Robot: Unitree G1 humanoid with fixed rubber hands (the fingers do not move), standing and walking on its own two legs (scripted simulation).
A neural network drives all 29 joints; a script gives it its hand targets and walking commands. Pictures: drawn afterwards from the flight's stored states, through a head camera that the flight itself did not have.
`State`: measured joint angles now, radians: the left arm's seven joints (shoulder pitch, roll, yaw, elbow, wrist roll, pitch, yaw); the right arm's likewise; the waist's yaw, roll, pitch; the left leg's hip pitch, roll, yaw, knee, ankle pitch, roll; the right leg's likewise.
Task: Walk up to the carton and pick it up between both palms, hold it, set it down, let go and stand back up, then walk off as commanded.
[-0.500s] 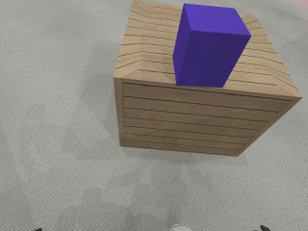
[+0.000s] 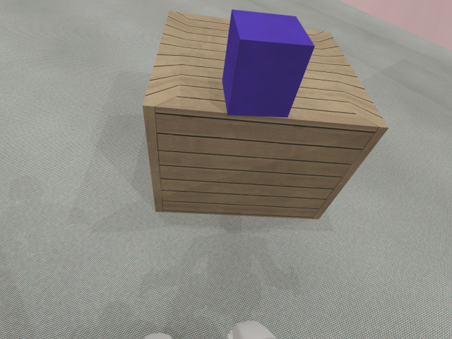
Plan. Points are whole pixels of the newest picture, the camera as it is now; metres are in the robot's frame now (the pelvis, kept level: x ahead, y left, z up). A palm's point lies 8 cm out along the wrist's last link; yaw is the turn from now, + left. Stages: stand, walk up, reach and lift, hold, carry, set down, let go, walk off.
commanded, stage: walk off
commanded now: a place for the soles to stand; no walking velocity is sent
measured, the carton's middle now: (261, 66) +0.91 -0.11 +0.03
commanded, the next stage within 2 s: stand in 0.36 s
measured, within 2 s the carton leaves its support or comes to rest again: neither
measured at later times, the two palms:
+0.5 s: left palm out of the picture +0.01 +0.19 -0.09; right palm out of the picture +0.01 -0.44 -0.10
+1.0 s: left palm out of the picture +0.04 +0.24 -0.09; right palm out of the picture +0.01 -0.38 -0.06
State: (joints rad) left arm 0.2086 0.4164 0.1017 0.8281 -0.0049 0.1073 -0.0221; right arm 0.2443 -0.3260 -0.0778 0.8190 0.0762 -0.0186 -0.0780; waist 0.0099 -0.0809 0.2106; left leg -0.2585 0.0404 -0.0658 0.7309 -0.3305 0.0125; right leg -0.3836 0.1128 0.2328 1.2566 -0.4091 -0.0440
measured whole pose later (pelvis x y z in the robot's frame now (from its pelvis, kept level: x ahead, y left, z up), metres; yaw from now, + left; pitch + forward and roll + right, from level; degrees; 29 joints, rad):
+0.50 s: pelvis -0.06 -0.13 +0.01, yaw -1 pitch -4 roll +3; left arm 0.25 0.37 0.10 0.83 0.00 0.02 0.00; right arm 0.23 -0.36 -0.08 0.83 0.08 0.03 -0.03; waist 0.01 -0.04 0.18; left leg -0.41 -0.09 -0.10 1.02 -0.48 0.01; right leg -0.36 0.07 0.10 0.66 -0.21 -0.04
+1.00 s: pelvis -0.04 -0.06 +0.02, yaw -1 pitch -2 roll -2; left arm 0.24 0.37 0.10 0.83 0.00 0.02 -0.02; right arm 0.29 -0.36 -0.06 0.85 0.08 -0.06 -0.02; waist 0.01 -0.03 0.06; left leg -0.24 -0.03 -0.09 0.58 -0.31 0.03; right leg -0.36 0.07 0.10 0.83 -0.42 -0.04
